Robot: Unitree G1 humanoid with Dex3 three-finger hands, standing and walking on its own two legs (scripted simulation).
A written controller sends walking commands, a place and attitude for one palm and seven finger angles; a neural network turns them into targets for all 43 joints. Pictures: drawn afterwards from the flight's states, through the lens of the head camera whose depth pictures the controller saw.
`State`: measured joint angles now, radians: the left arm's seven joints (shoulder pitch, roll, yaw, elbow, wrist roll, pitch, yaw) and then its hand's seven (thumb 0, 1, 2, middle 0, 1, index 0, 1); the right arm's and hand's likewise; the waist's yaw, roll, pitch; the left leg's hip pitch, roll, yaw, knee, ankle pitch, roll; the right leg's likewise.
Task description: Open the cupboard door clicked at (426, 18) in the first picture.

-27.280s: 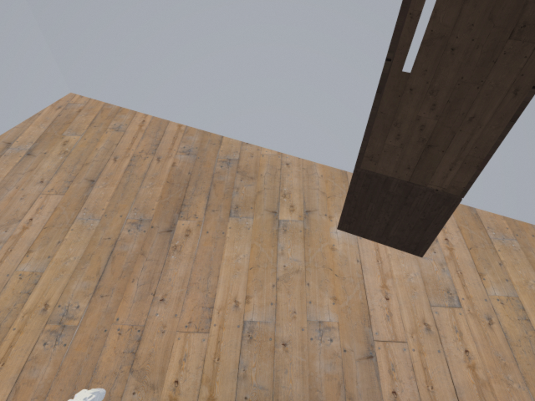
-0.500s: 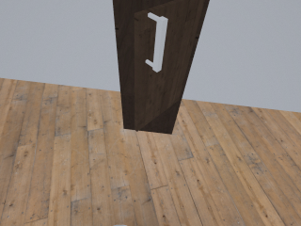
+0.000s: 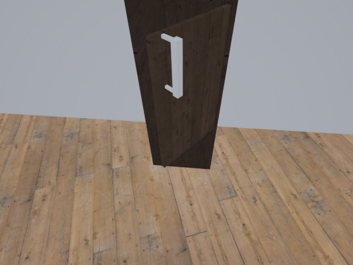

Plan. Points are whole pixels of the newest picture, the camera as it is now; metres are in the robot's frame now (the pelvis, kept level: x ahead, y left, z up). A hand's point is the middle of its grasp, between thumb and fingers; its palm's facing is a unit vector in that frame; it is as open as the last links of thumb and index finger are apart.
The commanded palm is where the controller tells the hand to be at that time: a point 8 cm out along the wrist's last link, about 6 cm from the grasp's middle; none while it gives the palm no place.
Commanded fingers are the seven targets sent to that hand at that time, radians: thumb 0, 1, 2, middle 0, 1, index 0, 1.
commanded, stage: let the arm hang, fingers relaxed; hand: left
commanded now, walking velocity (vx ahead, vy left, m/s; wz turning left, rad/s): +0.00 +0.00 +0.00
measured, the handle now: (171, 67) +0.60 +0.05 +0.16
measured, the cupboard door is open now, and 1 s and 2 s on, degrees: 50 50 50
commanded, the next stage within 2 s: look to check the result in 0.24 s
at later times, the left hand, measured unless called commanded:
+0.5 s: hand out of the picture +0.01 +0.16 -0.17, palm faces +0.06 -0.98 -0.21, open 7.4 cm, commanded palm none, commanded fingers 0.00 0.90 0.90 -0.20 -0.30 -0.20 -0.30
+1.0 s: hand out of the picture +0.01 +0.17 -0.17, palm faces +0.05 -0.97 -0.22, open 7.4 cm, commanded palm none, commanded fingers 0.00 0.90 0.90 -0.20 -0.30 -0.20 -0.30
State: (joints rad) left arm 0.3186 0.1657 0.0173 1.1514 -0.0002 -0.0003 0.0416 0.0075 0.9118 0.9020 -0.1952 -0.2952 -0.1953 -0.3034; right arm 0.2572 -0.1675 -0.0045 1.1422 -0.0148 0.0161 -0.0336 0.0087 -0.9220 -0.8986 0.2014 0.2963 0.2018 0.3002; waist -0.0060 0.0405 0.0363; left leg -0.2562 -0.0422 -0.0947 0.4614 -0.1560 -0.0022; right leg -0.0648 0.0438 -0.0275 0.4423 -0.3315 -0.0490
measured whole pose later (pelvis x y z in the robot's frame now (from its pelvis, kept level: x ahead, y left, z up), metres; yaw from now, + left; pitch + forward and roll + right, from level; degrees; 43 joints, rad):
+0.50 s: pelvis +0.02 -0.01 +0.00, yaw -1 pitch -2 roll +0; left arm 0.30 0.13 0.02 1.13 0.00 0.00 0.05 0.01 0.91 0.90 -0.20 -0.30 -0.20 -0.30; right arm 0.25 -0.14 0.00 1.14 -0.01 0.01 -0.05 0.00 -0.91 -0.90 0.20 0.30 0.20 0.30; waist 0.00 0.01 0.06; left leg -0.24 -0.02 -0.09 0.47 -0.19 -0.02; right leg -0.03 0.07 -0.02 0.40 -0.33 -0.06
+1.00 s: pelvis +0.02 -0.01 +0.00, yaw -1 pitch -2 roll +0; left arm 0.28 0.15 0.02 1.13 0.00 -0.01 0.04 0.01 0.91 0.90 -0.20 -0.30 -0.20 -0.30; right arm 0.22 -0.17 0.00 1.14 -0.01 0.01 -0.05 0.00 -0.91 -0.90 0.20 0.30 0.20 0.30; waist 0.00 0.01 0.06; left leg -0.22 -0.03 -0.08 0.43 -0.17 -0.01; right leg -0.02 0.05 -0.01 0.39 -0.33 -0.06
